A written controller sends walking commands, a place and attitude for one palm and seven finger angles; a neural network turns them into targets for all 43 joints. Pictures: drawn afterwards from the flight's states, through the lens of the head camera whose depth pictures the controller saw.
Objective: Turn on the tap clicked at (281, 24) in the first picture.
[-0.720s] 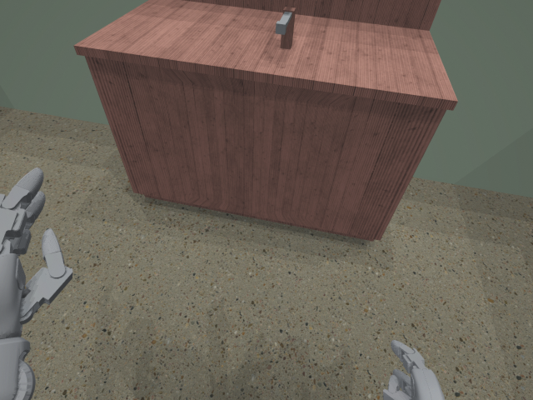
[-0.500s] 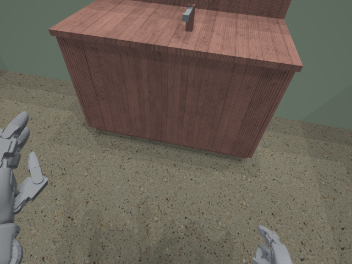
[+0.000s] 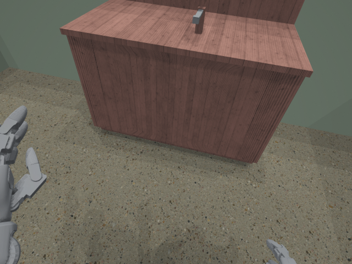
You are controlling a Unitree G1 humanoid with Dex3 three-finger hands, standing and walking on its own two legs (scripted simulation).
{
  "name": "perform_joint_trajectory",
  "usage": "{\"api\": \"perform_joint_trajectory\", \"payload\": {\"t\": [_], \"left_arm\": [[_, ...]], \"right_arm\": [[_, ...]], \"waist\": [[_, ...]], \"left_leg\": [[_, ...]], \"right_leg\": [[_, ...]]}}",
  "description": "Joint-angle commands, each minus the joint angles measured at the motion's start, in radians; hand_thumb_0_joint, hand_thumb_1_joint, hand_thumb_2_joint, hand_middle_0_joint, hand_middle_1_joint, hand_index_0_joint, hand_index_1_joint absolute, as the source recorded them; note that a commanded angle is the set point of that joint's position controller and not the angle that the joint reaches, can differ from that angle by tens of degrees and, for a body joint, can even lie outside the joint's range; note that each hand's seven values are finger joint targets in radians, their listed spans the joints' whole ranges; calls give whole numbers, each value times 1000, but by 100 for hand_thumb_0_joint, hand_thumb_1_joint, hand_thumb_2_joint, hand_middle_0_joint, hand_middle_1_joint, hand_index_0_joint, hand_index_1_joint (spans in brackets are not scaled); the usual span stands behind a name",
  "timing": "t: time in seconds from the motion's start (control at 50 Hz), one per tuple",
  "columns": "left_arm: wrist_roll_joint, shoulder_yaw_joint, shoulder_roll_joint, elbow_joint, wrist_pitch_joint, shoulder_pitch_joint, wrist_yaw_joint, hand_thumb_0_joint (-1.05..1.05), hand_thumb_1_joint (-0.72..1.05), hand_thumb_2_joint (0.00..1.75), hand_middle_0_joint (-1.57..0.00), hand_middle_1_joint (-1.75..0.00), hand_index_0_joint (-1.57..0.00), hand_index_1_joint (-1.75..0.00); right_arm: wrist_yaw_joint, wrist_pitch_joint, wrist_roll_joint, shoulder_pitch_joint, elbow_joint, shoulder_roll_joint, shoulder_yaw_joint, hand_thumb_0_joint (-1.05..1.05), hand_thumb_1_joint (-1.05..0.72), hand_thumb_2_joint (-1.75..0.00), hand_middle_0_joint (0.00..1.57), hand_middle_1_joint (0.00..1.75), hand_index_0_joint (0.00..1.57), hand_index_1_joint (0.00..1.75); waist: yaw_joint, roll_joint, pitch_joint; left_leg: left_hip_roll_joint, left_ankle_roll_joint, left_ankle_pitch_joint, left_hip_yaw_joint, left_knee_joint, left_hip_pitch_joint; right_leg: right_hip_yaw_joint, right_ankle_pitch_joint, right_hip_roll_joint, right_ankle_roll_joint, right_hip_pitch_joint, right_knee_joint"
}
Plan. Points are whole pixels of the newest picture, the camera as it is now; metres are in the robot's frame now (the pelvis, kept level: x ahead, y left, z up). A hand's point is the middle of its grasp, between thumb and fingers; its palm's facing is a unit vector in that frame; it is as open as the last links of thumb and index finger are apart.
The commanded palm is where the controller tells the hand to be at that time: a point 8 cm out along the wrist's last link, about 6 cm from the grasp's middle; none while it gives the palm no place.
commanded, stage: walk to a spot facing it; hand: left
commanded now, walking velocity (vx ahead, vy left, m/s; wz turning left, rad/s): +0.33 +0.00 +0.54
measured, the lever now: (196, 19) +1.06 -0.06 +0.15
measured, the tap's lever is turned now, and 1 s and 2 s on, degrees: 0 0 0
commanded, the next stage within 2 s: turn to face it in 0.92 s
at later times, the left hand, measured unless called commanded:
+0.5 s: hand (12, 145) +0.27 +0.30 +0.18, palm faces +0.53 -0.76 -0.39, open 7.4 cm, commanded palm +0.22 +0.32 +0.19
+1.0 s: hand (47, 112) +0.35 +0.27 +0.19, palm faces +0.66 -0.60 -0.45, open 7.4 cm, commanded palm +0.28 +0.30 +0.19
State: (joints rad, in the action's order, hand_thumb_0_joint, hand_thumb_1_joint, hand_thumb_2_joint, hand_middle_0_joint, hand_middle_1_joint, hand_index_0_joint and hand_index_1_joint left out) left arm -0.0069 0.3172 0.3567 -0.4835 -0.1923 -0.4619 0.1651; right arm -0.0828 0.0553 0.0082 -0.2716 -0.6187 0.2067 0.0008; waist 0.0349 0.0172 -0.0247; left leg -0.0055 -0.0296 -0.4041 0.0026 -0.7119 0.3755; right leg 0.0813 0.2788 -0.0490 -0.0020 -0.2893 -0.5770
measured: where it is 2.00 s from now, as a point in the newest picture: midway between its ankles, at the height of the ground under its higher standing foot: outside the picture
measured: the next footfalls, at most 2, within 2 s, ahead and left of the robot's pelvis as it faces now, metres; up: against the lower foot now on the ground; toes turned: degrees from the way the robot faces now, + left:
right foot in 0.66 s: +0.28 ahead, -0.10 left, +0.00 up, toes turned +2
left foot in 1.10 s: +0.29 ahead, +0.15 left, +0.00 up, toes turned +33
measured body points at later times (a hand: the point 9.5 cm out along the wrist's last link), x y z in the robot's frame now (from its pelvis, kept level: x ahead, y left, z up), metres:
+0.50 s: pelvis +0.10 +0.02 +0.02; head +0.10 +0.04 +0.47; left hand +0.23 +0.34 +0.21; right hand +0.28 -0.15 -0.07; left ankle +0.05 +0.11 -0.73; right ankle +0.17 -0.11 -0.64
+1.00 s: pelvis +0.23 -0.02 +0.01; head +0.27 -0.01 +0.45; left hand +0.31 +0.30 +0.21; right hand +0.47 -0.21 -0.08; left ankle +0.25 +0.14 -0.68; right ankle +0.24 -0.10 -0.73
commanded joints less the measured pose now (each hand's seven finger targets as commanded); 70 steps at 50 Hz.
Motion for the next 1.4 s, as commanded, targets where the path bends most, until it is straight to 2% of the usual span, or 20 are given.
{"api": "perform_joint_trajectory", "payload": {"t": [0.0,0.06,0.08,0.12,0.16,0.26,0.46,0.58,0.62,0.64,0.66,0.82,0.98,1.04,1.06,1.08,1.1,1.16,1.22,1.38], "left_arm": [[-4,163,184,-202,-63,56,34,0,90,90,-20,-30,-20,-30],[-16,130,157,-273,-57,66,17,0,90,90,-20,-30,-20,-30],[-17,126,152,-373,-82,101,19,0,90,90,-20,-30,-20,-30],[23,157,220,-328,-106,147,25,0,90,90,-20,-30,-20,-30],[22,120,183,-366,-97,193,16,0,90,90,-20,-30,-20,-30],[7,93,134,-254,-76,47,-3,0,90,90,-20,-30,-20,-30],[5,107,161,-258,-68,161,-23,0,90,90,-20,-30,-20,-30],[0,144,182,-273,-59,87,-8,0,90,90,-20,-30,-20,-30],[10,164,206,-255,-46,62,-8,0,90,90,-20,-30,-20,-30],[13,206,250,-236,-43,58,-2,0,90,90,-20,-30,-20,-30],[-8,241,250,-176,-42,20,6,0,90,90,-20,-30,-20,-30],[-17,227,225,-264,-84,7,5,0,90,90,-20,-30,-20,-30],[-23,212,213,-318,-46,-3,53,0,90,90,-20,-30,-20,-30],[-29,193,188,-315,-48,18,59,0,90,90,-20,-30,-20,-30],[-33,181,179,-330,-55,16,58,0,90,90,-20,-30,-20,-30],[-41,177,181,-378,-78,42,54,0,90,90,-20,-30,-20,-30],[-26,181,207,-348,-101,57,49,0,90,90,-20,-30,-20,-30],[-9,182,221,-343,-83,122,29,0,90,90,-20,-30,-20,-30],[-20,137,168,-377,-70,115,20,0,90,90,-20,-30,-20,-30],[-25,122,126,-147,-32,125,-9,0,90,90,-20,-30,-20,-30]], "right_arm": [[-2,58,4,139,152,87,25,0,-90,-90,20,30,20,30],[-14,49,-6,106,160,103,35,0,-90,-90,20,30,20,30],[-10,61,-2,117,171,141,44,0,-90,-90,20,30,20,30],[8,77,13,121,133,98,24,0,-90,-90,20,30,20,30],[16,92,4,113,118,101,39,0,-90,-90,20,30,20,30],[23,109,-10,88,93,97,39,0,-90,-90,20,30,20,30],[5,104,3,99,110,86,32,0,-90,-90,20,30,20,30],[9,106,3,133,118,88,29,0,-90,-90,20,30,20,30],[15,79,-10,146,124,81,36,0,-90,-90,20,30,20,30],[15,67,-10,148,144,66,45,0,-90,-90,20,30,20,30],[9,64,-7,162,159,89,50,0,-90,-90,20,30,20,30],[9,-6,-1,180,165,82,44,0,-90,-90,20,30,20,30],[-15,23,7,142,206,66,50,0,-90,-90,20,30,20,30],[-19,12,0,93,201,75,51,0,-90,-90,20,30,20,30],[-23,14,-6,90,208,88,55,0,-90,-90,20,30,20,30],[-16,21,-6,107,216,108,55,0,-90,-90,20,30,20,30],[1,27,-3,99,204,108,47,0,-90,-90,20,30,20,30],[22,36,0,121,172,114,54,0,-90,-90,20,30,20,30],[44,62,-5,137,176,107,41,0,-90,-90,20,30,20,30],[55,74,-13,126,186,111,44,0,-90,-90,20,30,20,30]], "waist": [[-41,130,-21],[10,-124,-4],[10,-463,-20],[2,-317,0],[-1,-165,24],[-24,-199,-11],[-23,-202,1],[-51,-251,-82],[-56,-58,-175],[-52,198,-226],[-65,188,-209],[-17,103,-30],[-64,153,-81],[-6,99,-152],[5,-50,-193],[-21,-273,-212],[-34,-302,-203],[-28,-216,-146],[-35,-314,-105],[-47,-232,-38]], "left_leg": [[-53,9,-40,-52,-79,166],[-62,-24,-13,16,283,-204],[-286,-120,68,468,432,-330],[-376,-175,-16,654,480,-227],[-337,-188,111,534,430,-239],[-218,-117,149,250,440,-256],[-255,-142,321,210,466,-333],[-185,-100,578,128,212,-238],[-119,-55,391,65,-94,2],[19,3,-48,-33,-420,266],[16,23,-165,53,-609,334],[-126,96,70,-42,-464,198],[-72,76,68,-194,-23,70],[-6,58,233,-212,210,-144],[-90,25,454,-110,271,-300],[-330,-100,962,202,270,-434],[-437,-181,1191,305,276,-469],[-378,-133,775,122,306,-346],[-339,-83,576,-30,354,-227],[-373,-24,210,-115,323,-86]], "right_leg": [[-263,166,-333,177,145,210],[25,222,-126,38,-164,-176],[81,353,36,-36,-379,-511],[-96,283,-37,-5,-404,-692],[-92,221,-48,-22,-434,-692],[-12,35,-29,-40,-411,-648],[29,16,-49,-46,-425,-379],[126,-38,47,-20,45,101],[-47,-115,-124,34,390,156],[-421,-265,-404,145,552,175],[-514,-325,-499,192,491,216],[33,-430,-316,103,81,227],[90,-630,-341,97,204,82],[115,-655,-276,45,171,-126],[123,-475,-200,-3,74,-298],[96,108,-51,-49,-145,-472],[-19,403,-15,-27,-247,-585],[-66,253,-41,-20,-216,-489],[-6,164,-10,-34,-125,-357],[57,108,35,-57,10,-91]]}}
